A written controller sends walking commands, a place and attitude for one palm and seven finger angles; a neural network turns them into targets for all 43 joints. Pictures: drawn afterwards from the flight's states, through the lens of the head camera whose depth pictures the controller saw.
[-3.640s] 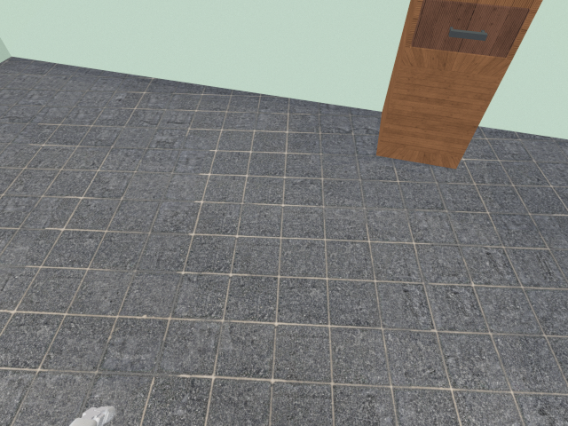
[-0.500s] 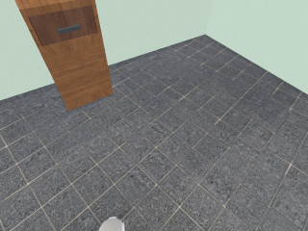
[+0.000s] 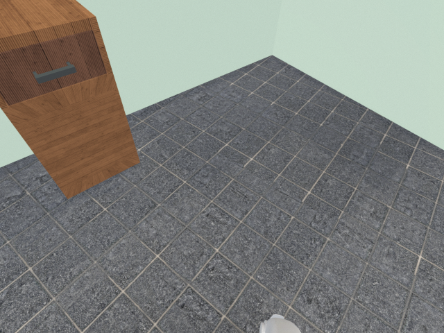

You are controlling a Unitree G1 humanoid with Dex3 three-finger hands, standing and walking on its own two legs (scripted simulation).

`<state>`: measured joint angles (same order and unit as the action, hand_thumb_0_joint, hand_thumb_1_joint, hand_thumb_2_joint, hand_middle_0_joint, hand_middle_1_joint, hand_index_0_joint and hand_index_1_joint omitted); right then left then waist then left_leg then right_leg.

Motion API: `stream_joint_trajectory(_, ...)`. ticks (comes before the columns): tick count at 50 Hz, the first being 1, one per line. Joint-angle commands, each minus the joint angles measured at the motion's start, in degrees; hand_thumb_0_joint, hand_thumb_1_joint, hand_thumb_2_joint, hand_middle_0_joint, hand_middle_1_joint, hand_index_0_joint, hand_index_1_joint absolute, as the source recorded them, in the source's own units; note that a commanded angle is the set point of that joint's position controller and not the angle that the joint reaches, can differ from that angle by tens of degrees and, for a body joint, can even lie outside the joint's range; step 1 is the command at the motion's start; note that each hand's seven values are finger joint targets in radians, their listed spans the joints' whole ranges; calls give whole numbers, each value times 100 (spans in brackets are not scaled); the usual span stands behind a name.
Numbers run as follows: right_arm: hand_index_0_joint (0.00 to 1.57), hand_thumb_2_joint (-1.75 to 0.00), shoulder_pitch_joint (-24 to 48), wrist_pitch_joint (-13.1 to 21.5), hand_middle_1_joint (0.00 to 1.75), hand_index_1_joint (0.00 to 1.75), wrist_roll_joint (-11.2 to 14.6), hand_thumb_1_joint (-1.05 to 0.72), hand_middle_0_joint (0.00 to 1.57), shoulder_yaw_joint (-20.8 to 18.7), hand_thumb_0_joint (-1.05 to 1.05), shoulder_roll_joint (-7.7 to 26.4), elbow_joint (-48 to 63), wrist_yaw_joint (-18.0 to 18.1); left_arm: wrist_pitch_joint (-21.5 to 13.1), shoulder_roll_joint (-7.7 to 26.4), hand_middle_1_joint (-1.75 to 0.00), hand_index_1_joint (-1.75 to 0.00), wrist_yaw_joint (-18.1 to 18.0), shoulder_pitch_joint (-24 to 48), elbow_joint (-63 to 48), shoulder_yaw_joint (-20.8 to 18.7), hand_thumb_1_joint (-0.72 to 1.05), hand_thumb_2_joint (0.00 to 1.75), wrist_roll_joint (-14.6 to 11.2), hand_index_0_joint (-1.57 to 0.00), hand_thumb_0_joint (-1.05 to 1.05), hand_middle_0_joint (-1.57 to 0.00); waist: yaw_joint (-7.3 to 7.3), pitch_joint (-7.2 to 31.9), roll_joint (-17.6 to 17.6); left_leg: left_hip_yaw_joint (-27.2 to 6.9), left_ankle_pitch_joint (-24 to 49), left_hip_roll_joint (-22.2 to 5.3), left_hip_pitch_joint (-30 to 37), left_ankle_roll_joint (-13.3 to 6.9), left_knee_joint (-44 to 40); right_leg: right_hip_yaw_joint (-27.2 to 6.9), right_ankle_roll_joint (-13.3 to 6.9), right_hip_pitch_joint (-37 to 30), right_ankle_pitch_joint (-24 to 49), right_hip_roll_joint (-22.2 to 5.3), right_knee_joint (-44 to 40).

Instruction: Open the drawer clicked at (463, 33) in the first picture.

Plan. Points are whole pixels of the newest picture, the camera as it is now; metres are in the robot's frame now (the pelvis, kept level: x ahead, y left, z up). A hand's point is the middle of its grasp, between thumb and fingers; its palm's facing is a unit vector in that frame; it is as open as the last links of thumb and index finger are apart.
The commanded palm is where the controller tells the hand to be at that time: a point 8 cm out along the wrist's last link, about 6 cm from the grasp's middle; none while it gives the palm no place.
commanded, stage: walk to a spot facing it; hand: left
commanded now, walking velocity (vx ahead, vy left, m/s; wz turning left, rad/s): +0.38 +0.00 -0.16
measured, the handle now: (54, 71) +0.95 +0.67 -0.08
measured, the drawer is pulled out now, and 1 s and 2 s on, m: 0.00 0.00 0.00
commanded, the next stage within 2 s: turn to face it in 0.82 s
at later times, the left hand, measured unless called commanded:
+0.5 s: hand (164, 298) +0.22 +0.14 -0.18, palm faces +0.06 -0.99 -0.16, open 7.3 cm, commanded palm none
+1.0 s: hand (183, 182) +0.54 +0.14 -0.17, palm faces -0.14 -0.96 -0.24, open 7.4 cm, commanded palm none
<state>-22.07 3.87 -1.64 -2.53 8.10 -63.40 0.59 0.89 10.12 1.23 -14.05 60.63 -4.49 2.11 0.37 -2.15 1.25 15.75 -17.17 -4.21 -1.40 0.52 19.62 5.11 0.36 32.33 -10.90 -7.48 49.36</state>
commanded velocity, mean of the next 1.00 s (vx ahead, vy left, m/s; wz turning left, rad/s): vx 0.30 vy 0.00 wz -0.07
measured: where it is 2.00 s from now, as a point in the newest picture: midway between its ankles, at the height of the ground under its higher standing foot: (238, 269)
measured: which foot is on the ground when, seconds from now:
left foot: down 0.00-0.14, up 0.16-0.56, down 0.58-1.00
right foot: up 0.00-0.12, down 0.14-0.58, up 0.60-1.00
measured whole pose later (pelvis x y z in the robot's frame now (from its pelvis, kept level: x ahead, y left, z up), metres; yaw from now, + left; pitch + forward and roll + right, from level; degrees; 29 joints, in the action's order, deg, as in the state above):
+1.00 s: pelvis +0.44 -0.04 -0.01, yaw -8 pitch -1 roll +2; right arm -22.3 2.3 -1.7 -2.9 8.0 -64.4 0.3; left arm -0.6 10.0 0.8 -9.8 58.6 -4.0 2.0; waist 2.5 -4.0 -0.8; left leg 18.4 -21.2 -6.7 -2.6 3.2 27.1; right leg 7.4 -0.1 25.3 -9.4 -5.9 35.3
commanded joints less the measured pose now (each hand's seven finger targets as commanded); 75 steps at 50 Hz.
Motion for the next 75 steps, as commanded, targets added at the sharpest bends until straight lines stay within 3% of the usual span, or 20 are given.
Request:
stream_joint_trajectory(1,20,-90,-479,66,30,30,-33,-90,20,-163,0,769,42,41,-221,27,-30,-30,80,723,-530,31,90,90,-41,-20,0,-20,197,-537,-976,-547,1485,-1505,-174,-663,-758,252,-99,-102,11,179,-984)
stream_joint_trajectory(5,20,-90,-355,24,30,30,22,-90,20,-162,0,872,-31,19,-389,447,-30,-30,27,-825,-15,-77,90,90,6,-20,0,-20,-608,416,-417,-69,3175,-1140,-539,-313,1638,576,-425,-2705,56,694,-1912)
stream_joint_trajectory(7,20,-90,-343,67,30,30,133,-90,20,-47,0,318,315,-53,-470,1589,-30,-30,-112,-2194,344,-317,90,90,-61,-20,0,-20,-906,1424,1673,-334,-1513,41,-3307,68,4982,-3193,-1339,-4969,33,-1736,-2949)
stream_joint_trajectory(8,20,-90,91,12,30,30,162,-90,20,-89,0,512,406,-46,-445,1560,-30,-30,-166,-1860,302,-321,90,90,-146,-20,0,-20,-871,1275,1306,-1081,-1450,-188,-3589,-59,5771,-3448,-1455,-4475,-532,-1932,-3412)
stream_joint_trajectory(14,20,-90,-86,-219,30,30,1,-90,20,-78,0,132,204,-95,-556,485,-30,-30,-222,-301,-32,45,90,90,-51,-20,0,-20,104,18,399,-1195,4,-696,-2827,109,4395,-766,-861,-1688,-69,-958,-3816)
stream_joint_trajectory(24,20,-90,1209,-112,30,30,30,-90,20,-113,0,396,854,-285,-570,804,-30,-30,-182,-574,117,5,90,90,-54,-20,0,-20,-88,-467,422,-763,586,-442,-2493,53,1894,-441,-790,-2265,-200,-954,-3732)
stream_joint_trajectory(27,20,-90,501,-36,30,30,-16,-90,20,-174,0,664,650,-216,-516,797,-30,-30,-177,-553,132,-16,90,90,-86,-20,0,-20,329,-218,-136,-521,588,-150,-918,-36,1138,-82,-592,-1923,584,-641,-2485)
stream_joint_trajectory(29,20,-90,-1074,25,30,30,-118,-90,20,-433,0,1785,286,-87,-491,249,-30,-30,-86,-733,-80,52,90,90,-163,-20,0,-20,775,779,-2409,-3311,57,-2015,1042,-770,-173,638,-75,-256,-1351,605,957)
stream_joint_trajectory(30,20,-90,-1081,-41,30,30,-62,-90,20,-388,0,1786,244,-57,-506,400,-30,-30,-101,-365,-292,57,90,90,-109,-20,0,-20,767,691,-2021,-3905,-680,-2384,769,-1041,-672,-15,-187,199,-2272,614,1874)
stream_joint_trajectory(33,20,-90,103,27,30,30,-20,-90,20,-207,0,994,528,14,-423,303,-30,-30,-4,-40,-184,26,90,90,-62,-20,0,-20,293,-146,-813,-2810,-1030,-2022,-591,-734,-978,-440,-178,501,-974,-34,2356)
stream_joint_trajectory(37,20,-90,303,114,30,30,-2,-90,20,-163,0,747,476,54,-192,11,-30,-30,-13,-446,-104,22,90,90,-32,-20,0,-20,-61,-39,-655,-1389,277,-1605,-964,-635,-1016,-325,-21,41,-444,-91,1605)
stream_joint_trajectory(46,20,-90,-26,-6,30,30,-18,-90,20,-230,0,834,233,37,-167,21,-30,-30,21,509,-557,2,90,90,-37,-20,0,-20,116,-335,-761,-447,1443,-1643,-517,-651,-498,137,-6,-475,-67,123,-962)
stream_joint_trajectory(49,20,-90,-18,-53,30,30,23,-90,20,-139,0,694,118,22,-346,248,-30,-30,-72,-562,-152,12,90,90,-12,-20,0,-20,-378,239,-245,-243,2124,-1121,-845,-316,1033,431,-72,-2359,682,438,-2092)
stream_joint_trajectory(51,20,-90,-281,-68,30,30,131,-90,20,-24,0,148,246,-23,-476,1288,-30,-30,-183,-1575,173,-165,90,90,-43,-20,0,-20,-578,1209,1620,-290,-1680,-39,-2621,103,3740,-1860,-855,-4273,3238,-1775,-2503)
stream_joint_trajectory(54,20,-90,21,-279,30,30,116,-90,20,-62,0,334,251,46,-411,914,-30,-30,-287,-372,-166,-42,90,90,-107,-20,0,-20,-304,622,1023,-1432,-1253,-365,-2841,110,4985,-1438,-993,-2847,1918,-1822,-3198)
stream_joint_trajectory(59,20,-90,0,-529,30,30,69,-90,20,-83,0,161,314,-51,-322,609,-30,-30,-360,372,-503,11,90,90,-67,-20,0,-20,95,343,477,-1206,-643,-338,-2308,255,4135,23,-714,-1718,1381,-1469,-3332)
stream_joint_trajectory(69,20,-90,498,-528,30,30,23,-90,20,-229,0,720,1061,-178,-46,995,-30,-30,-305,493,-861,-161,90,90,-93,-20,0,-20,149,338,259,-720,378,-105,-1344,154,1327,717,-287,-1655,132,-1359,-1949)
stream_joint_trajectory(71,20,-90,81,-463,30,30,-45,-90,20,-443,0,1696,1180,-134,41,495,-30,-30,-223,610,-1283,-104,90,90,-158,-20,0,-20,418,166,-2388,-3654,1996,-1881,-828,-843,-256,928,463,91,-2567,-75,311)
stream_joint_trajectory(72,20,-90,-36,-453,30,30,-45,-90,20,-467,0,1843,1109,-68,66,606,-30,-30,-231,1003,-1437,-59,90,90,-78,-20,0,-20,595,321,-1962,-4201,1614,-2144,-944,-1256,-473,151,390,201,-2705,93,1436)
stream_joint_trajectory(75,20,-90,905,-388,30,30,-2,-90,20,-362,0,1533,1394,1,17,655,-30,-30,-163,711,-1267,-143,90,90,-86,-20,0,-20,119,567,-1180,-3087,1488,-1365,-851,-941,-121,-357,423,357,-1408,30,1915)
